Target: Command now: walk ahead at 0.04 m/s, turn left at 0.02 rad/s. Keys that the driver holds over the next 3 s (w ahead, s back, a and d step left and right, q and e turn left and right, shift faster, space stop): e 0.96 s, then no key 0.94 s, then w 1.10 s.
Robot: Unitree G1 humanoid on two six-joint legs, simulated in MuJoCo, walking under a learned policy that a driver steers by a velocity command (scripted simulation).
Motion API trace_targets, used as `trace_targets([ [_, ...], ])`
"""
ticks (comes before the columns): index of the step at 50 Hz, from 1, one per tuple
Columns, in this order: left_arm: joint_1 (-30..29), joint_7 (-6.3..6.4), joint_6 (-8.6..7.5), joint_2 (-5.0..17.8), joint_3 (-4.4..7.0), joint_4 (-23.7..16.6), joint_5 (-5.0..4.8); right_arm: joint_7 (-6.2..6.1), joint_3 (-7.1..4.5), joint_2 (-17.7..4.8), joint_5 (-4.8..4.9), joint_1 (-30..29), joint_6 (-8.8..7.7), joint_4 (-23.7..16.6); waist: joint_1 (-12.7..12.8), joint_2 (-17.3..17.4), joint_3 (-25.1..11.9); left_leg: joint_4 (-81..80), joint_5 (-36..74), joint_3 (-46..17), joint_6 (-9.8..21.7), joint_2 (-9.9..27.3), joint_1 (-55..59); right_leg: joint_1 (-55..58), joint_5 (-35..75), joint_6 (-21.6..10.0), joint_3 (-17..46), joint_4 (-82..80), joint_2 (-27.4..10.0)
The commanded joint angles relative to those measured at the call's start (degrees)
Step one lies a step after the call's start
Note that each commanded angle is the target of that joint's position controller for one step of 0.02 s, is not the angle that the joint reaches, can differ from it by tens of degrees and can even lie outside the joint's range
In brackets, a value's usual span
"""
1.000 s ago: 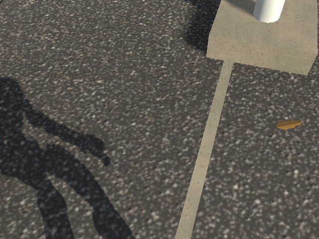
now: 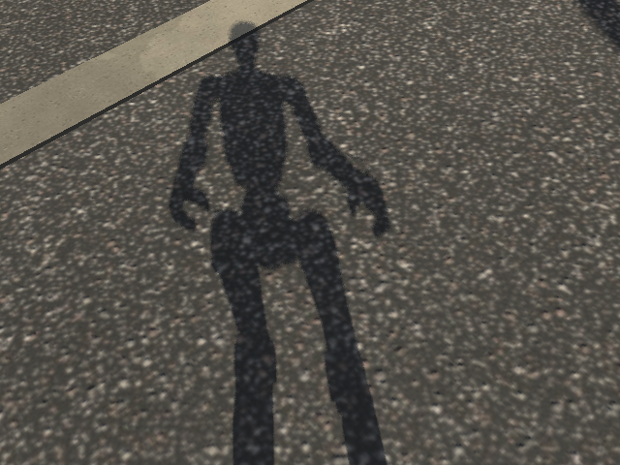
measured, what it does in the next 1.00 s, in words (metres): steps on the spot, turning right: left foot, then right foot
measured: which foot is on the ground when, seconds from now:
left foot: up 0.00-0.12, down 0.14-0.50, up 0.52-0.94, down 0.96-1.00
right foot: down 0.00-0.18, up 0.20-0.48, down 0.50-0.96, up 0.98-1.00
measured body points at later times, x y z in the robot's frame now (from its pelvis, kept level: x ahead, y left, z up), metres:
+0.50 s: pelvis +0.01 -0.02 -0.01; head +0.05 -0.04 +0.44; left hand +0.24 +0.22 -0.10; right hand +0.07 -0.33 -0.12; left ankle +0.01 +0.14 -0.74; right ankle +0.00 -0.12 -0.74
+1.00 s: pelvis +0.03 -0.01 +0.00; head +0.06 -0.02 +0.44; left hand +0.32 +0.15 -0.09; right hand +0.01 -0.34 -0.09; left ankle +0.10 +0.08 -0.74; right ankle -0.01 -0.12 -0.73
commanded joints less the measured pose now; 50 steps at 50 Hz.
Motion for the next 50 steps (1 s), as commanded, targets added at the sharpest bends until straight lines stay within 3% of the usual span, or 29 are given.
trace_targets([
  [1,-3.2,-0.5,0.51,7.4,1.69,-2.9,-0.66,0.24,0.22,0.2,-0.45,3.3,-0.35,-2.1,-2.3,-12.5,-6.5,-14.6,2.1,4.0,-1.6,2.8,5.0,6.8,17.7,-9.4,10.6,-6.8,-8.0],
  [3,-0.3,-0.33,1.19,11.0,2.97,-2.5,-1.02,0.27,-0.43,-1.8,0.22,2.0,-0.72,-2.0,-0.5,-13.8,-7.4,-21.5,6.5,4.0,-1.2,2.0,6.8,10.0,15.1,-10.9,14.5,-6.3,-9.5],
  [4,-0.2,-0.23,1.36,11.6,3.22,-2.7,-1.29,0.24,-0.73,-2.6,0.48,2.5,-0.85,-1.6,-0.7,-13.5,-7.6,-25.3,9.8,3.8,-0.5,1.9,8.0,10.4,13.0,-11.0,16.2,-6.2,-10.0],
  [6,-0.7,0.16,1.75,11.7,3.33,-2.9,-2.19,0.23,-1.11,-2.9,0.38,4.0,-1.19,-0.5,-2.0,-12.4,-7.1,-34.8,16.8,4.9,1.9,1.3,12.7,8.0,7.9,-9.6,17.9,-6.1,-9.4],
  [7,0.1,0.45,1.73,11.2,3.22,-2.6,-2.5,0.16,-1.49,-4.2,0.0,4.0,-1.37,-0.6,-2.0,-11.1,-7.3,-36.0,19.1,3.7,3.6,3.1,16.7,4.4,3.9,-7.7,17.9,-5.6,-8.5],
  [8,0.1,0.51,1.43,9.9,2.85,-2.8,-2.16,-0.13,-1.95,-6.1,-0.88,5.3,-1.46,-1.0,-2.4,-7.8,-8.1,-35.7,21.8,0.2,6.2,8.6,21.6,-1.1,-0.5,-5.2,16.0,-2.6,-6.9],
  [9,-0.7,0.38,1.03,7.4,2.46,-4.3,-2.14,-0.08,-3.07,-9.6,-1.55,5.2,-1.2,0.1,-0.6,6.1,-6.0,-37.2,21.6,-5.4,10.7,14.1,19.0,-6.4,-9.3,-1.8,6.2,3.2,-0.1],
  [10,-1.2,0.31,0.82,8.3,2.56,-4.2,-1.8,0.07,-2.85,-8.1,-1.99,3.8,-1.35,-0.7,-2.0,10.9,-4.4,-41.3,24.6,-11.7,15.5,20.3,16.9,-8.2,-15.7,0.5,1.3,10.7,2.7],
  [11,-1.0,0.23,0.85,10.0,3.47,-4.0,-1.68,-0.22,-2.43,-6.7,-2.34,1.7,-1.79,-1.6,-2.4,11.0,-3.6,-41.9,31.8,-13.8,18.4,24.4,16.7,-10.7,-22.5,1.8,0.2,21.5,1.8],
  [12,0.4,0.39,1.36,10.8,4.29,-3.1,-1.92,-0.6,-2.05,-5.6,-2.12,1.1,-2.34,-2.0,-2.0,8.5,-3.5,-41.1,39.2,-12.9,19.2,24.9,17.2,-12.4,-24.9,2.9,0.8,30.4,1.5],
  [14,3.4,0.67,2.82,9.0,4.29,-2.1,-2.02,-0.84,-1.82,-4.7,-0.4,-1.8,-3.26,-1.9,-0.1,5.7,-2.8,-38.4,46.8,-7.1,17.0,23.1,19.6,-15.5,-21.6,4.4,2.2,35.4,-0.5],
  [18,-0.5,-0.57,3.43,5.6,2.69,-4.8,-2.44,-0.93,-2.58,-6.0,0.02,-0.7,-2.12,-0.7,-2.5,8.0,-3.7,-37.1,48.7,1.2,15.3,19.6,21.2,-11.0,-15.3,5.6,-3.3,23.9,-1.9],
  [21,-1.1,-1.97,3.57,7.3,3.02,-6.4,-2.63,-0.75,-3.34,-8.2,0.55,0.5,-1.47,-0.1,-3.2,9.3,-5.1,-35.6,47.5,2.3,15.0,21.1,20.9,-4.3,-13.2,4.1,-6.2,14.4,-1.4],
  [23,2.3,-2.24,3.83,8.2,3.7,-5.7,-2.25,-0.52,-3.37,-8.5,1.7,-0.8,-1.87,0.1,-0.9,8.1,-5.3,-31.7,43.9,4.0,12.9,20.9,18.4,2.4,-5.4,1.8,-8.3,4.4,0.1],
  [24,4.7,-1.78,3.91,9.3,4.35,-5.1,-1.87,-0.23,-3.04,-7.3,1.88,1.0,-2.42,1.0,0.1,5.8,-5.8,-27.0,38.9,6.4,10.2,19.0,15.1,8.6,0.7,0.0,-7.3,-1.2,1.2],
  [25,7.0,-0.89,3.93,13.7,5.76,-5.4,-1.97,0.28,-2.54,-5.3,0.28,4.0,-3.05,1.6,0.0,-4.4,-7.9,-15.3,25.8,11.5,5.0,14.8,5.9,19.2,19.2,-3.3,2.8,-3.7,-4.8],
  [26,7.6,-0.45,3.6,20.9,6.89,-7.1,-0.72,0.42,-1.02,-1.5,-2.44,1.4,-3.49,-2.2,-0.2,-20.5,-8.9,0.5,-8.2,12.2,-0.4,5.3,-11.3,25.0,39.1,-16.2,26.8,-4.2,-21.7],
  [27,10.1,-1.05,2.33,17.0,5.77,-6.9,0.5,0.15,-1.77,-4.2,-1.29,-3.5,-3.6,-2.6,4.3,-12.5,-13.1,10.0,-11.4,2.9,-0.3,4.9,-12.1,22.9,34.8,-21.7,29.0,-5.9,-23.5],
  [28,7.2,-1.14,1.36,15.5,5.13,-6.7,0.38,0.08,-2.17,-5.3,0.15,-4.1,-3.3,-2.7,2.6,-9.6,-9.5,12.4,-7.1,1.9,0.5,6.0,-13.2,20.2,29.8,-19.4,23.5,-6.2,-20.5],
  [30,1.5,-0.38,1.23,12.9,4.45,-7.1,-1.64,-0.82,-2.71,-6.1,-0.27,-2.9,-2.73,-1.3,0.2,-6.4,-5.9,8.1,1.8,1.3,0.8,7.6,-13.2,16.1,19.7,-13.8,17.8,-6.7,-15.1],
  [33,-0.4,0.61,2.03,12.2,3.92,-7.8,-1.35,-0.6,-2.65,-4.8,-0.24,-0.6,-2.71,-0.8,-1.6,-8.4,-6.8,4.7,8.2,2.3,-0.3,5.4,-7.6,11.8,18.2,-12.8,14.9,-7.6,-11.4],
  [37,0.5,1.38,2.58,12.9,4.29,-7.8,-1.56,-0.33,-1.93,-3.1,-0.2,-2.5,-3.0,-1.4,-0.5,-8.8,-6.7,-7.3,10.3,1.6,-1.4,4.3,-6.0,12.1,10.7,-12.7,17.3,-7.4,-10.4],
  [40,0.1,1.29,3.04,13.5,4.6,-8.1,-1.4,0.16,-1.91,-3.3,0.03,-3.3,-3.4,-1.8,0.1,-10.0,-5.8,-13.3,10.2,1.1,-1.2,3.3,-2.5,9.3,4.7,-12.7,20.6,-7.5,-9.9],
  [44,-0.7,0.74,3.63,13.6,4.74,-8.5,-1.68,1.01,-2.2,-4.0,0.53,-2.8,-4.48,-2.3,0.3,-10.8,-5.8,-20.6,9.3,0.8,0.0,2.2,1.6,9.3,6.2,-12.2,25.7,-5.9,-9.4],
  [47,-2.8,0.89,4.21,13.0,4.55,-9.0,-2.62,1.63,-2.58,-3.9,0.6,1.0,-5.34,-1.3,-2.3,-10.5,-6.6,-35.1,17.7,2.0,1.8,2.1,9.8,8.4,8.1,-9.4,26.9,-2.2,-6.8],
  [48,-1.9,1.07,4.26,11.7,4.18,-9.0,-2.71,1.49,-3.13,-5.6,0.16,2.4,-5.41,-1.0,-2.4,-8.3,-7.3,-39.0,23.2,-0.2,3.4,6.2,15.7,4.9,2.3,-6.8,25.0,0.8,-4.3],
  [49,1.9,0.94,4.17,8.2,3.22,-8.6,-1.74,1.14,-3.62,-9.1,-0.8,2.4,-5.03,-1.8,0.0,3.6,-9.1,-41.1,30.1,-11.1,8.0,18.2,21.1,-0.7,-14.8,-3.1,16.3,12.5,1.7],
  [50,0.7,1.14,3.62,10.7,4.15,-10.0,-2.2,1.44,-3.85,-11.2,-2.75,1.5,-4.81,-1.6,0.5,15.2,-4.9,-42.8,36.9,-23.5,17.8,25.7,17.2,-10.5,-29.1,0.0,7.5,23.5,8.4],
])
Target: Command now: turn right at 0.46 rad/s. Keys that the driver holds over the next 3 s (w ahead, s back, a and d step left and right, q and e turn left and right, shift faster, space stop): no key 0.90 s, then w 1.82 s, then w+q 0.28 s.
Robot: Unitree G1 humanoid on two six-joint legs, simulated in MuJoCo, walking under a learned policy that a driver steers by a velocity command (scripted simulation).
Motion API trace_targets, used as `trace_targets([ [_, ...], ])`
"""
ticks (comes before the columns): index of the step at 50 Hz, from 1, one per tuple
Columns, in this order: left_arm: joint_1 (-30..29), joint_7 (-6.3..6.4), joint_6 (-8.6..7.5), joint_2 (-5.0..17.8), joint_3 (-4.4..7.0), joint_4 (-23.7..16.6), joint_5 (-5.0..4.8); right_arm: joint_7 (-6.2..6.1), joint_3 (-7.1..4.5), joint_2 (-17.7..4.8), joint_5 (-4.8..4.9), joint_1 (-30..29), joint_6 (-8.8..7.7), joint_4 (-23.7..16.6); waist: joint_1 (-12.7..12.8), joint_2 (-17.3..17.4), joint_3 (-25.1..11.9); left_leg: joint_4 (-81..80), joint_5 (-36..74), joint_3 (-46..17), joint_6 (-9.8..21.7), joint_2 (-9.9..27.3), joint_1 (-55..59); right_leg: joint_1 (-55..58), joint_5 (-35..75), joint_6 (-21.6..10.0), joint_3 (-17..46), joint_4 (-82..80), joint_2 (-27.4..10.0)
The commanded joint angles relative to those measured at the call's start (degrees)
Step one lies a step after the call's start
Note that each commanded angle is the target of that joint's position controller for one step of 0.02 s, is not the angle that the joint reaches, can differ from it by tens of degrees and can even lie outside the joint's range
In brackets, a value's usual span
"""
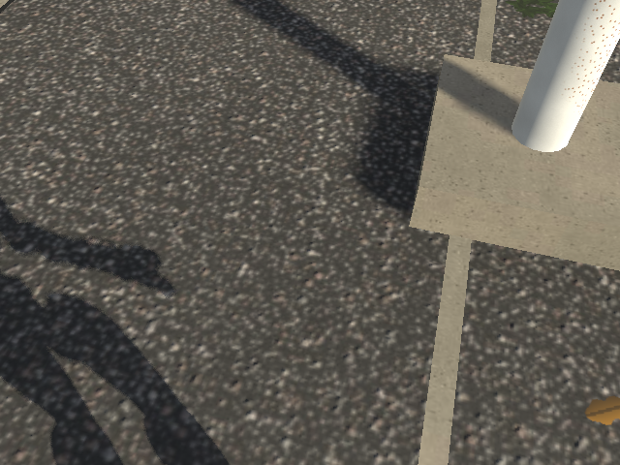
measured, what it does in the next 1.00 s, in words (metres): steps on the spot: right foot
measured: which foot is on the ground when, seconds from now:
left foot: down 0.00-1.00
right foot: up 0.00-0.28, down 0.30-1.00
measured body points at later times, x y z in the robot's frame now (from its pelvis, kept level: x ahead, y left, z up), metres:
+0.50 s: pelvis +0.00 -0.04 +0.00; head +0.01 -0.05 +0.45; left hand +0.16 +0.20 -0.10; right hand +0.09 -0.31 -0.12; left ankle +0.01 +0.12 -0.73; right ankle -0.03 -0.14 -0.73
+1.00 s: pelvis +0.01 -0.04 +0.00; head +0.01 -0.04 +0.45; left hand +0.11 +0.22 -0.13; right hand +0.04 -0.32 -0.14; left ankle +0.01 +0.12 -0.73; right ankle -0.03 -0.14 -0.73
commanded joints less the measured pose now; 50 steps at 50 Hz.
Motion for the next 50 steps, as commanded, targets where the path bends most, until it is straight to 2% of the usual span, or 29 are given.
trace_targets([
  [1,2.5,0.53,-1.47,10.3,3.2,-4.0,0.96,-0.09,-2.3,-10.1,-1.67,-0.1,-0.75,-4.6,0.7,13.5,-5.0,-11.8,18.5,-25.2,16.5,25.0,6.5,-10.6,-16.4,3.0,-2.0,25.0,-2.1],
  [2,3.1,0.46,-1.28,10.8,3.66,-2.6,0.6,-0.33,-1.5,-7.6,-0.94,-2.4,-0.73,-5.0,1.4,10.5,-4.2,-11.0,16.9,-19.6,14.5,21.5,5.3,-10.3,-12.7,4.0,-2.3,29.0,-2.5],
  [3,4.1,0.7,-0.71,9.0,3.4,-1.1,0.59,-0.46,-1.14,-6.8,-0.18,-3.6,-0.62,-5.3,1.7,8.9,-3.6,-10.2,14.5,-15.2,12.3,18.1,5.5,-10.4,-10.0,5.2,-2.8,30.9,-2.6],
  [4,4.1,0.78,-0.32,7.6,3.01,-0.9,0.69,-0.6,-0.83,-6.3,0.58,-3.7,-0.54,-5.0,1.1,9.1,-2.9,-9.8,15.6,-13.6,12.1,17.2,6.3,-11.6,-7.7,6.1,-2.8,32.4,-2.6],
  [5,3.6,0.61,-0.21,5.8,2.43,-0.9,0.49,-0.76,-0.51,-6.1,0.64,-3.0,-0.3,-4.7,0.7,9.4,-2.8,-9.7,17.7,-11.1,12.1,15.8,6.1,-10.8,-6.7,6.7,-3.8,31.4,-2.6],
  [7,1.3,0.48,-0.45,3.8,1.53,-1.8,0.17,-0.92,-0.34,-5.8,0.21,-1.3,0.1,-4.0,-0.6,11.1,-3.6,-9.2,19.6,-8.4,12.4,14.5,8.8,-9.5,-5.7,7.4,-6.1,24.3,-3.6],
  [10,-0.8,0.03,-0.77,1.2,0.05,-2.5,0.74,-0.8,-0.57,-7.1,0.3,-0.8,0.76,-3.5,-2.0,13.4,-5.4,-7.9,21.4,-6.7,12.4,14.4,9.4,-1.6,-7.2,7.4,-10.2,9.1,-6.9],
  [12,-0.4,-0.23,-0.95,2.2,0.22,-2.0,0.36,-0.56,-0.88,-8.7,0.77,1.0,1.31,-2.8,-2.8,14.2,-5.7,-6.9,22.7,-7.6,12.7,15.0,9.1,2.6,-4.4,7.0,-12.7,0.8,-6.5],
  [14,3.4,-0.51,-1.14,2.2,0.34,0.2,0.59,-0.4,-0.32,-7.9,1.7,1.0,1.45,-2.1,-0.6,12.6,-5.2,-5.0,22.0,-6.8,10.7,14.0,6.6,10.3,8.4,4.9,-14.1,-14.8,-5.8],
  [15,3.6,-0.41,-1.18,3.6,0.43,0.1,1.07,-0.25,0.15,-6.9,1.69,3.7,0.88,-1.1,-0.8,10.4,-5.4,-4.7,18.8,-6.3,7.6,13.2,3.5,15.7,14.8,3.1,-11.2,-18.8,-7.4],
  [16,4.7,0.11,-1.13,7.0,0.87,-0.4,1.46,0.16,0.86,-5.2,0.04,4.9,0.03,-1.2,-2.0,3.1,-8.0,-0.3,11.4,-2.9,3.3,10.2,-0.6,22.1,28.1,0.8,-3.6,-16.7,-14.4],
  [17,1.6,-0.01,-1.15,7.4,0.7,0.4,2.29,0.28,1.74,-2.0,-0.76,5.7,-0.63,-1.6,-5.2,-8.3,-8.0,-1.9,-1.5,2.2,-0.5,5.8,0.9,15.6,26.4,-4.1,-1.0,-13.6,-17.8],
  [18,-0.8,-0.58,-1.57,3.2,-0.24,-0.9,2.25,0.06,1.57,-4.3,-1.37,2.5,-0.62,-1.3,-2.8,-5.3,-6.7,-2.0,-0.8,2.2,-2.6,6.0,3.7,12.2,19.1,-5.5,-1.1,-14.5,-16.6],
  [19,-0.4,-0.83,-1.98,1.7,-0.74,-0.2,2.7,0.08,1.34,-4.9,-1.11,0.9,-0.58,-1.1,-2.1,-4.0,-5.5,-2.4,1.9,2.4,-3.2,5.7,4.1,11.3,14.0,-4.1,-2.1,-14.8,-14.8],
  [21,0.4,-0.89,-2.78,3.1,-0.58,0.7,2.48,-0.42,1.2,-5.2,-0.59,1.0,0.0,-0.3,-1.6,-3.5,-3.0,-2.0,4.5,2.5,-3.2,5.6,3.9,9.6,12.3,-2.4,-2.9,-15.2,-13.2],
  [23,1.3,-0.74,-3.31,2.4,-1.0,1.6,2.24,-0.68,1.24,-5.0,-0.24,2.0,0.23,0.5,-1.8,-3.4,-1.8,-2.6,5.4,2.2,-3.1,6.0,4.3,8.6,13.6,-1.9,-3.3,-15.0,-12.7],
  [33,1.6,-0.72,-3.63,1.4,-1.41,4.7,1.9,-1.57,1.03,-5.4,0.05,4.2,0.46,5.6,-1.6,1.0,-2.0,-3.8,7.6,2.2,-4.1,6.6,5.9,9.6,16.8,-2.0,-4.5,-14.5,-11.2],
  [45,3.0,-0.48,-3.57,1.3,-1.34,11.2,1.48,-2.36,1.08,-5.5,0.33,5.8,0.86,10.9,-1.7,1.8,-1.7,-4.2,8.6,2.7,-3.7,6.4,6.7,9.9,18.3,-1.4,-6.9,-14.2,-9.4],
  [46,3.8,-0.32,-3.45,1.3,-1.32,12.2,1.41,-2.41,1.2,-4.9,0.38,6.6,0.96,11.7,-1.6,1.2,-2.8,-3.7,4.0,4.0,-3.6,5.4,7.0,10.3,11.9,-1.6,-7.1,-14.9,-9.0],
  [47,4.2,-0.1,-3.19,2.2,-0.99,12.6,1.08,-2.49,1.21,-4.6,0.69,6.5,1.04,12.1,-1.2,0.2,-2.0,-1.3,-2.9,5.9,-3.3,3.7,5.2,9.8,0.6,-2.6,-6.4,-16.1,-8.9],
  [48,5.0,0.01,-2.98,3.8,-0.46,12.9,0.76,-2.53,1.25,-4.3,1.0,5.5,0.92,11.8,-0.2,-1.8,-0.1,2.4,-9.1,7.6,-2.7,2.3,1.6,8.5,-12.8,-4.3,-3.4,-18.4,-10.4],
  [49,6.4,0.03,-3.03,5.3,-0.03,13.2,0.6,-2.45,1.39,-3.8,1.15,3.8,0.48,10.9,0.9,-4.7,2.5,6.9,-12.2,8.1,-2.1,1.6,-3.5,7.7,-23.0,-6.8,2.3,-22.0,-14.0],
  [50,7.5,0.01,-3.39,6.7,0.37,13.4,0.46,-2.2,1.58,-3.3,1.51,2.1,-0.31,9.8,1.7,-7.5,5.1,11.2,-13.1,7.2,-1.0,2.1,-7.5,6.8,-28.2,-9.6,9.0,-25.5,-18.5],
])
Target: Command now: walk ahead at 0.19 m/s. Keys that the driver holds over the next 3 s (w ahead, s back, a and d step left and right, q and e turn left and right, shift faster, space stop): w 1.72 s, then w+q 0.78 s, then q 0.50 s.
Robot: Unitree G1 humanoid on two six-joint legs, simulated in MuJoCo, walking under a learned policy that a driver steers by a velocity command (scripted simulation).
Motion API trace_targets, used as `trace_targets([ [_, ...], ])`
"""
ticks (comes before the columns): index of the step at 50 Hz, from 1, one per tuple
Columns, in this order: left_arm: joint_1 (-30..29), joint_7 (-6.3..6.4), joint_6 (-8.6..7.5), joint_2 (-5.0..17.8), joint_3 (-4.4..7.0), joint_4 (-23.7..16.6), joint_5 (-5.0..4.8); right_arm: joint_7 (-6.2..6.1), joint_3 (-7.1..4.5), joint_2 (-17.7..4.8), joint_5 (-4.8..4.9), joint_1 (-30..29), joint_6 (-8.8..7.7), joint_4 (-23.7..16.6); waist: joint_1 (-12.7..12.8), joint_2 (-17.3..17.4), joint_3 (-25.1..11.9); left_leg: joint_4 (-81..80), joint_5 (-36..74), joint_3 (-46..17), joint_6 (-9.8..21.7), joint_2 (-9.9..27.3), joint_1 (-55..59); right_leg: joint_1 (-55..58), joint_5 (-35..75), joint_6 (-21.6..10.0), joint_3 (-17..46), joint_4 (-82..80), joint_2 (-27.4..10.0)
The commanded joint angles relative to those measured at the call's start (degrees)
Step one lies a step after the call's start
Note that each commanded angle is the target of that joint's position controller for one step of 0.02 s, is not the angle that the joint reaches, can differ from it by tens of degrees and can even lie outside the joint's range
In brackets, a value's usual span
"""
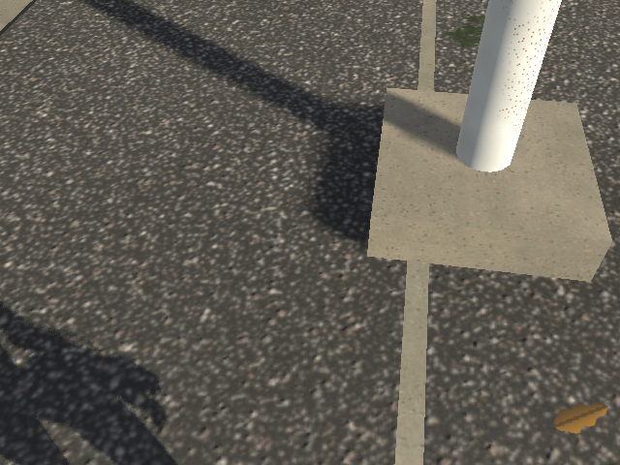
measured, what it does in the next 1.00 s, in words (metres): walks ahead: right foot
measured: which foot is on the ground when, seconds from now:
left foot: down 0.00-0.66, up 0.68-1.00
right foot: down 0.00-0.16, up 0.18-0.62, down 0.64-1.00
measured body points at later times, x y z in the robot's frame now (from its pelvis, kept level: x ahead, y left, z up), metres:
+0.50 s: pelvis +0.16 +0.05 +0.01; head +0.19 +0.07 +0.46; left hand +0.37 +0.28 -0.10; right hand +0.08 -0.20 -0.12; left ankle +0.03 +0.14 -0.73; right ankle +0.34 -0.10 -0.69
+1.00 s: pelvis +0.45 +0.02 +0.01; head +0.47 +0.03 +0.46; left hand +0.45 +0.30 -0.13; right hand +0.64 -0.23 -0.09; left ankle +0.64 +0.20 -0.68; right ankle +0.40 -0.07 -0.73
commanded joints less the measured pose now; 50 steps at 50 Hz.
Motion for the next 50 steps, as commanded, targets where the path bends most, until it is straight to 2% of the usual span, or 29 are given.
trace_targets([
  [1,3.6,0.48,-1.33,12.2,3.1,-1.4,-0.54,0.45,-0.71,-4.3,1.08,-5.6,-2.54,-5.2,3.4,-12.1,8.6,11.4,-6.9,2.3,3.0,-2.3,-13.4,-5.4,-29.3,-11.2,25.5,-20.8,-16.9],
  [4,1.1,0.47,-2.81,10.6,2.86,-1.9,-1.26,2.36,-0.91,-4.9,1.89,-4.1,-5.22,-5.2,1.3,-10.5,8.3,9.0,-9.8,-0.3,6.9,1.0,-16.3,-0.7,-18.6,-11.4,24.4,-19.8,-18.9],
  [6,-4.1,0.33,-2.43,10.6,2.77,-3.2,-2.02,3.13,-1.38,-4.5,1.41,4.2,-6.05,-0.9,-3.6,-7.4,4.1,-4.7,5.3,4.5,7.1,-2.4,2.9,-8.2,-9.6,-7.5,13.8,-15.0,-12.9],
  [7,-4.5,0.23,-2.4,8.9,2.31,-3.5,-1.39,3.22,-1.95,-4.9,0.66,9.4,-5.88,1.9,-5.2,-4.7,2.0,-5.7,9.0,4.2,5.8,-4.0,12.1,-12.9,-5.3,-5.6,9.1,-8.7,-9.2],
  [8,-5.2,-0.08,-2.75,4.8,1.03,-4.2,-0.41,3.01,-2.69,-7.4,0.28,16.0,-5.8,3.2,-7.3,5.8,-0.7,-11.8,2.4,-9.0,7.7,4.9,19.5,-19.4,-2.8,-1.8,1.5,8.1,-3.5],
  [9,-5.6,0.22,-3.77,4.0,0.99,-7.0,-0.64,3.74,-3.76,-13.9,0.18,19.9,-6.17,3.1,-7.3,18.9,-1.2,-21.8,-6.4,-35.0,15.7,17.4,23.1,-30.3,-12.6,0.7,-1.3,23.6,2.4],
  [10,-4.0,0.14,-4.64,7.2,1.74,-6.3,-1.94,3.92,-2.49,-10.5,-0.19,15.2,-6.75,2.0,-4.6,11.7,2.1,-23.5,-12.8,-39.0,18.3,20.0,19.3,-34.2,-13.8,-0.1,3.8,33.0,-1.2],
  [11,-2.9,-0.39,-5.37,7.9,1.89,-5.5,-2.67,3.76,-1.76,-7.8,0.11,10.8,-7.06,0.5,-2.8,7.7,6.3,-23.5,-12.7,-32.8,16.9,17.9,17.4,-37.0,-7.4,-1.2,4.6,35.6,-4.2],
  [13,-3.8,-0.79,-6.07,8.2,2.31,-4.6,-1.78,3.95,-1.2,-6.6,-0.03,7.3,-6.94,-0.7,-1.8,4.7,6.8,-24.0,-1.3,-22.1,13.4,13.5,17.4,-37.7,2.3,-1.8,2.4,33.3,-7.5],
  [15,-5.1,-1.66,-5.93,7.1,2.45,-4.5,-0.92,3.88,-0.23,-4.0,-0.44,9.3,-6.29,-0.2,-2.1,5.9,4.7,-23.6,15.0,-13.1,11.4,9.7,17.2,-34.1,7.6,-1.0,0.0,29.9,-8.4],
  [17,-6.7,-2.16,-5.49,5.1,2.07,-5.0,-0.55,3.35,-0.16,-4.5,-0.36,12.0,-5.69,0.7,-2.5,5.2,3.7,-23.2,26.4,-8.5,12.0,8.5,17.7,-34.2,10.3,0.7,-2.2,27.1,-8.0],
  [21,-15.9,-2.41,-5.4,2.7,0.9,-8.6,-0.83,2.02,-0.22,-6.3,-0.54,12.3,-4.87,0.5,-3.9,4.0,5.9,-26.1,27.5,-3.6,11.8,6.5,12.0,-30.1,18.5,2.8,-4.6,11.9,-6.3],
  [24,-20.8,-3.01,-5.67,2.9,0.55,-10.3,-1.21,1.65,-0.43,-6.8,-0.1,14.8,-4.86,1.4,-4.8,4.4,7.8,-27.6,25.8,-2.7,12.3,7.5,11.5,-26.6,22.6,2.2,-5.4,4.3,-4.9],
  [27,-23.1,-3.82,-6.2,4.0,0.61,-11.8,-1.4,1.54,-0.96,-7.2,0.44,15.1,-4.51,2.1,-3.5,4.4,8.3,-25.6,30.4,-2.3,12.2,10.2,16.4,-26.3,21.5,0.0,-4.2,0.3,-4.6],
  [29,-20.5,-4.04,-6.47,6.1,1.42,-11.5,-1.29,1.45,-1.55,-8.3,0.26,13.6,-4.06,1.6,-0.6,5.3,4.9,-20.2,44.8,-1.7,11.2,11.3,20.1,-21.4,18.2,-2.0,-4.8,-0.5,-3.0],
  [30,-16.3,-3.8,-6.38,7.7,2.22,-10.4,-1.25,1.41,-1.91,-9.0,0.01,13.0,-3.64,1.3,1.8,6.6,1.3,-14.8,55.6,-1.3,10.7,11.2,21.3,-15.7,16.1,-3.1,-5.9,0.2,-1.2],
  [31,-7.4,-3.33,-6.19,9.9,3.51,-7.7,-1.39,1.42,-1.89,-8.9,-0.36,12.0,-2.98,0.9,6.3,6.8,-4.4,-4.5,62.6,0.2,9.5,9.4,19.8,-4.7,16.3,-4.9,-7.1,-0.5,0.5],
  [32,3.2,-2.64,-5.8,12.2,4.53,-4.9,-1.11,1.46,-1.39,-8.1,-0.79,11.4,-2.82,-0.2,10.7,5.9,-11.2,9.0,55.1,0.5,8.1,7.6,9.2,12.7,16.4,-7.6,-2.2,1.4,-4.2],
  [33,11.7,-2.29,-5.47,17.4,5.87,-3.0,0.32,2.37,0.78,-0.5,-0.93,18.6,-3.75,-1.2,8.2,-7.6,-21.6,33.3,24.5,1.9,4.1,-2.1,-15.2,37.2,3.9,-17.7,24.9,-0.3,-20.4],
  [34,11.0,-2.43,-5.35,12.9,4.45,-2.2,-0.11,2.77,0.98,-0.7,0.18,17.8,-5.47,0.0,8.2,-11.6,-24.8,43.9,-11.4,-6.0,4.5,-6.9,-22.7,37.1,-3.5,-19.5,42.2,-11.6,-25.2],
  [35,5.1,-2.39,-5.55,10.0,3.4,-2.6,-0.63,3.06,-0.71,-6.4,2.13,10.7,-6.67,-2.8,7.3,-9.7,-13.0,47.3,-9.2,-6.6,5.7,-3.2,-28.3,27.5,-5.7,-15.9,34.7,-14.2,-22.7],
  [36,-0.2,-2.4,-5.83,8.4,2.85,-3.5,-0.52,2.86,-0.98,-7.5,2.79,6.1,-7.27,-4.2,5.2,-5.5,-6.1,44.9,-3.7,-4.9,6.4,0.0,-27.7,17.2,-1.5,-14.0,26.2,-16.2,-20.7],
  [37,-3.5,-2.7,-6.24,6.8,2.34,-3.8,-0.1,2.42,-1.24,-6.9,2.2,4.3,-7.24,-4.4,3.1,-2.1,-1.9,40.9,0.2,-3.6,6.1,2.3,-25.5,8.7,4.7,-12.8,19.9,-18.2,-18.4],
  [39,-5.8,-3.02,-6.85,5.4,1.91,-3.4,0.68,2.14,-1.34,-4.4,1.02,6.9,-5.85,-3.8,-0.6,-4.2,-0.9,36.5,3.9,-3.8,5.4,5.0,-18.4,-0.2,9.7,-11.6,12.8,-21.4,-14.9],
  [40,-5.5,-3.11,-7.07,5.7,1.96,-2.9,0.41,2.11,-1.15,-3.1,0.79,7.6,-5.2,-3.8,-1.3,-4.3,-0.5,35.0,4.1,-3.3,4.9,5.4,-17.4,-2.6,11.1,-12.1,10.9,-22.6,-14.4],
  [42,-4.0,-2.85,-7.48,7.2,2.2,-1.6,0.23,1.88,-1.18,-3.2,0.3,4.9,-4.36,-5.3,-1.6,-4.2,1.7,30.7,6.7,-2.4,3.5,6.2,-19.5,-5.6,12.9,-12.8,7.9,-24.7,-14.1],
  [45,-0.8,-1.65,-7.24,9.2,2.49,-0.2,0.14,1.93,-1.23,-3.9,-0.33,-2.8,-4.57,-8.4,0.4,-3.1,3.5,19.1,17.0,-1.7,1.9,6.4,-24.2,-3.8,15.2,-12.2,5.0,-25.6,-13.0],
  [48,2.8,-0.98,-6.74,10.5,2.53,0.9,-0.45,2.68,-0.49,-2.4,-0.07,-10.2,-5.37,-10.3,3.0,-2.5,3.6,6.2,26.2,0.9,1.9,3.7,-21.2,-2.3,17.1,-10.1,1.3,-25.2,-11.4],
  [50,5.9,-0.87,-6.35,11.2,2.61,2.2,-0.85,3.26,-0.22,-2.5,0.44,-13.8,-5.54,-11.4,4.6,-2.6,3.7,2.2,27.6,1.2,1.8,2.7,-20.9,1.2,16.3,-9.9,1.5,-24.3,-12.6],
])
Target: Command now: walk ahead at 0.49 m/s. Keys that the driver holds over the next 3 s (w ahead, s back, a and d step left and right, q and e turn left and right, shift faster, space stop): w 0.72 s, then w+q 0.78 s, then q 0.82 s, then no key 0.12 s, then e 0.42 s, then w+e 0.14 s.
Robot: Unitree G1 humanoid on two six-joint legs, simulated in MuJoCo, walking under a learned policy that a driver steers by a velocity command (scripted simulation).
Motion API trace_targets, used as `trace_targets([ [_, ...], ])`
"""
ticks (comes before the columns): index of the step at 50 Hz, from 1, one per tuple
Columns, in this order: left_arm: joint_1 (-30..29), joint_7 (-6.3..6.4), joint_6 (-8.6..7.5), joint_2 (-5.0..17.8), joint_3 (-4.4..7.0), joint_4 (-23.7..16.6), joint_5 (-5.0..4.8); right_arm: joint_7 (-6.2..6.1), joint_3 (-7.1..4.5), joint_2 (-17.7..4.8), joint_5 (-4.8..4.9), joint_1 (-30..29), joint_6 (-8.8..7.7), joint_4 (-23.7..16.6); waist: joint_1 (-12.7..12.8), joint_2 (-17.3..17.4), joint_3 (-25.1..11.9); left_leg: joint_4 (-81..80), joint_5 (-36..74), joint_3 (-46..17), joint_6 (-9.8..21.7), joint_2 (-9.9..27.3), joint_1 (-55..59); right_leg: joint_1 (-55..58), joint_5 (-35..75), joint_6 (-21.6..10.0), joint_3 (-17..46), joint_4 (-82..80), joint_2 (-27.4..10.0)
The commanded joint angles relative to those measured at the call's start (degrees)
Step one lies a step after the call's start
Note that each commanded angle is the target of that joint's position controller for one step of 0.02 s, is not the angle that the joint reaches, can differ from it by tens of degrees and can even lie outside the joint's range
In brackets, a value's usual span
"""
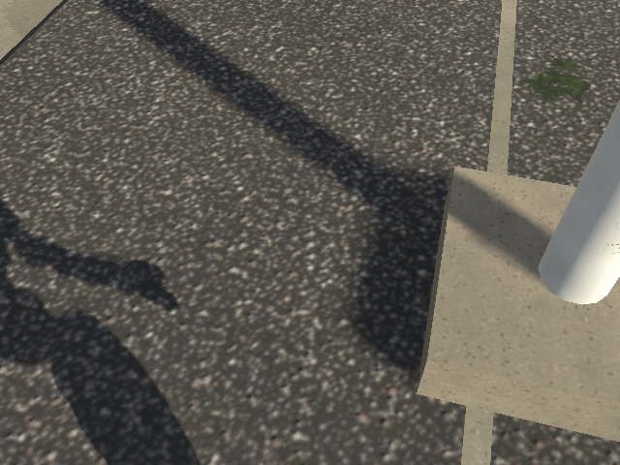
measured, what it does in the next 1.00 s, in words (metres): walks ahead: left foot, then right foot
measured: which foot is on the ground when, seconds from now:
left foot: up 0.00-0.14, down 0.16-0.72, up 0.74-1.00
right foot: down 0.00-0.18, up 0.20-0.68, down 0.70-1.00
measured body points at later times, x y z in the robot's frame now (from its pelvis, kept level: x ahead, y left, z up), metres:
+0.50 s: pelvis +0.28 +0.07 +0.00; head +0.30 +0.07 +0.45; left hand +0.44 +0.33 -0.11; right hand +0.31 -0.21 -0.13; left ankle +0.25 +0.15 -0.75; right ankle +0.43 -0.11 -0.69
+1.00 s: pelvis +0.55 +0.01 +0.00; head +0.57 +0.00 +0.45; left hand +0.55 +0.29 -0.13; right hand +0.69 -0.25 -0.12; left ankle +0.68 +0.20 -0.67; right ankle +0.52 -0.08 -0.75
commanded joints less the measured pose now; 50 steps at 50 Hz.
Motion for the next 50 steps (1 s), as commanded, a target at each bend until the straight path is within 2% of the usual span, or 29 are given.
trace_targets([
  [1,1.1,0.57,-0.18,9.9,1.83,-1.8,-0.67,0.92,0.12,-2.3,0.52,-6.1,-0.87,-4.6,0.2,-4.3,3.4,-6.4,4.1,1.9,0.1,-2.3,4.4,-4.7,8.4,-8.4,7.0,-4.6,-15.8],
  [4,2.5,0.99,0.99,10.9,2.22,-0.6,-0.96,1.98,-0.15,-4.1,0.51,-8.8,-1.23,-6.8,-0.4,-4.4,3.1,-10.0,-2.4,0.6,2.0,-2.9,2.0,3.6,10.8,-7.0,8.6,0.1,-19.4],
  [6,1.7,1.4,1.75,11.4,2.41,-0.5,-0.64,2.36,-0.62,-5.4,0.59,-5.7,-1.58,-6.6,-2.8,-5.7,0.9,-11.4,-6.4,1.8,3.5,-4.2,6.8,6.1,19.0,-5.7,8.6,4.9,-20.1],
  [7,0.6,1.41,2.2,11.3,2.24,-0.8,-0.29,2.25,-1.57,-7.0,0.51,0.2,-1.68,-5.0,-6.2,-5.7,-2.6,-12.6,-6.9,3.5,4.8,-6.0,15.1,5.3,27.7,-4.5,6.7,12.2,-18.1],
  [8,1.0,1.47,2.39,9.2,1.37,-1.3,0.47,1.73,-3.08,-10.2,0.24,10.3,-1.64,-2.1,-10.0,-4.3,-9.9,-10.4,-5.9,2.6,7.0,-5.1,30.5,-0.8,28.5,-2.9,4.3,24.7,-14.8],
  [9,6.0,1.14,1.67,3.9,-0.44,-3.0,0.92,1.46,-4.46,-15.7,-1.01,18.1,-1.39,-0.5,-9.8,6.0,-19.4,-10.4,-11.7,-18.1,14.3,8.1,53.7,-21.8,11.5,0.7,0.2,46.5,-7.5],
  [10,7.7,0.74,0.28,2.3,-1.21,-2.0,0.56,1.67,-4.08,-14.0,-0.16,20.0,-1.0,0.2,-9.8,14.5,-23.8,-20.0,-19.2,-38.9,19.2,14.4,61.7,-35.2,-21.3,2.2,4.6,59.6,-1.3],
  [11,3.6,0.23,-0.93,8.9,0.38,-2.8,-0.98,1.56,-2.74,-10.2,0.14,16.9,-0.96,-0.3,-10.1,9.2,-17.4,-21.6,-22.2,-34.6,16.7,12.9,57.3,-41.1,-20.3,1.1,9.0,65.1,-5.3],
  [12,-1.0,0.08,-1.66,10.0,0.61,-3.9,-1.94,1.26,-2.27,-8.7,-0.17,12.7,-0.89,-1.3,-9.2,5.6,-11.0,-22.3,-17.7,-26.2,14.8,11.0,49.6,-41.9,-15.4,0.3,7.6,64.7,-8.2],
  [13,-3.2,0.36,-1.82,9.3,0.62,-4.1,-1.45,1.35,-1.95,-7.7,-0.69,8.9,-0.92,-1.8,-7.5,1.8,-6.8,-24.0,-10.7,-20.3,14.1,8.9,41.7,-40.2,-11.1,0.5,6.4,61.5,-10.6],
  [14,-3.1,0.27,-1.16,9.1,1.0,-3.9,-0.24,1.68,-1.6,-6.5,-1.36,7.0,-1.42,-2.1,-5.7,1.9,-5.3,-25.6,-5.5,-16.1,14.1,7.1,36.1,-36.7,-7.5,0.8,7.1,58.6,-12.1],
  [18,-2.4,0.29,1.54,5.6,0.65,-3.9,0.42,2.04,-1.67,-6.5,-0.8,6.2,-2.17,-0.7,-2.5,1.2,-2.5,-30.6,1.9,-8.0,15.1,4.7,28.3,-32.6,-2.8,2.9,6.3,51.2,-13.2],
  [21,-8.6,0.3,1.59,5.1,0.44,-6.1,0.97,1.08,-2.05,-7.7,-0.66,8.6,-1.59,0.7,-3.9,0.2,-0.5,-32.0,2.4,-4.4,14.5,3.6,29.6,-36.0,5.3,4.3,5.7,39.7,-13.2],
  [26,-16.1,-0.36,0.56,3.1,-0.65,-7.3,-0.06,0.16,-2.18,-8.5,-0.25,13.9,-0.06,3.1,-7.4,0.9,1.3,-32.6,-4.5,-1.2,13.2,2.6,31.6,-32.2,13.8,4.3,2.5,25.6,-10.3],
  [28,-21.6,-0.91,-0.02,4.3,-0.53,-9.3,-0.46,0.39,-2.37,-9.1,0.11,15.2,0.28,4.1,-8.6,0.4,3.6,-32.0,-3.7,-1.9,13.0,4.1,34.8,-34.2,13.3,3.5,2.6,21.5,-9.8],
  [32,-20.8,-1.95,-0.94,6.5,0.16,-9.9,-0.63,-0.06,-2.9,-9.9,0.47,15.7,1.4,5.4,-6.4,2.0,1.9,-26.8,4.9,-3.0,11.5,7.0,42.6,-31.1,7.4,0.8,2.5,17.5,-8.6],
  [33,-16.8,-1.91,-1.1,7.3,0.62,-8.9,-0.43,-0.27,-3.01,-10.5,0.57,14.1,1.5,5.3,-3.6,3.9,0.5,-23.1,12.4,-2.5,11.0,6.6,42.3,-25.6,5.9,-0.2,1.8,16.1,-7.4],
  [34,-9.7,-1.58,-1.12,9.5,2.0,-6.4,-0.13,-0.45,-2.66,-9.6,0.2,13.6,1.78,5.2,-0.2,2.8,-4.3,-13.8,20.2,0.0,9.7,3.3,41.2,-15.7,5.8,-1.4,-0.1,15.1,-5.2],
  [35,-0.7,-0.87,-0.9,12.7,3.32,-4.3,0.68,-0.65,-1.9,-8.1,-0.07,13.4,1.74,4.2,3.4,0.4,-11.1,-0.3,15.2,2.5,7.5,0.4,33.0,-1.1,5.6,-3.9,4.7,17.1,-9.7],
  [36,6.4,-0.35,-0.29,18.7,4.89,-3.0,1.61,-0.08,-0.16,-2.6,-0.64,18.0,0.45,2.5,2.4,-13.0,-18.5,22.3,-6.0,5.4,2.8,-8.5,9.9,20.0,-2.0,-12.8,29.1,15.1,-24.0],
  [37,6.7,-0.54,-0.25,14.0,3.48,-2.7,1.32,-0.09,0.08,-2.7,0.26,17.0,-1.06,3.2,3.4,-16.1,-20.2,32.1,-36.5,-3.4,2.9,-12.5,-0.4,22.9,-7.0,-15.5,43.4,6.4,-28.1],
  [38,2.7,-0.51,-0.38,10.5,2.42,-3.5,0.89,0.23,-1.3,-7.7,2.39,13.5,-1.9,2.6,3.2,-12.5,-12.3,36.4,-34.3,-6.1,4.2,-9.1,-5.7,16.9,-9.4,-12.6,35.4,5.4,-26.5],
  [39,-1.1,-0.34,-0.48,8.6,1.78,-4.3,0.74,0.04,-1.41,-8.2,2.96,11.4,-1.93,2.0,1.5,-8.9,-7.3,34.6,-29.1,-4.8,4.6,-5.8,-5.6,9.7,-8.0,-10.0,27.7,4.1,-24.7],
  [40,-5.0,-0.38,-0.62,6.7,1.13,-4.8,0.71,-0.44,-1.63,-7.7,2.33,10.4,-1.37,2.2,-0.3,-5.8,-3.3,30.5,-24.3,-4.0,3.9,-3.6,-3.4,2.5,-4.2,-8.3,21.9,1.8,-22.4],
  [41,-7.3,-0.34,-1.02,5.7,0.7,-5.0,1.08,-0.8,-2.02,-7.0,1.7,11.0,-0.43,2.6,-2.3,-6.9,-1.4,27.2,-20.8,-4.5,3.4,-1.8,0.2,-2.6,-0.4,-6.9,17.4,0.0,-20.6],
  [43,-7.8,-0.58,-1.22,5.8,0.72,-4.3,2.29,-0.67,-1.75,-4.3,1.36,13.5,1.28,3.2,-4.1,-7.7,-0.6,26.6,-17.6,-4.9,2.0,-1.5,3.8,-7.5,6.6,-6.9,11.8,-2.1,-19.7],
  [45,-7.6,-0.34,-1.49,7.0,1.14,-3.4,1.87,-0.52,-1.87,-3.8,0.97,12.7,2.26,1.9,-4.9,-7.4,0.1,23.8,-13.4,-4.9,1.0,-1.3,2.2,-8.8,11.4,-7.2,6.9,-3.3,-19.2],
  [48,-6.8,0.28,-1.63,8.0,1.39,-2.9,2.52,-0.12,-2.13,-3.8,0.21,9.5,2.68,-0.4,-4.3,-6.7,0.3,16.0,-4.1,-4.4,0.4,-2.1,-0.2,-6.3,19.3,-7.2,1.2,-2.8,-18.8],
  [50,-7.2,0.74,-1.28,8.2,1.48,-3.4,2.0,0.68,-1.8,-2.6,0.47,6.2,2.51,-2.0,-3.3,-6.9,1.1,8.5,1.5,-2.1,0.9,-2.2,1.4,-6.5,18.8,-5.9,-3.2,-3.3,-17.2],
])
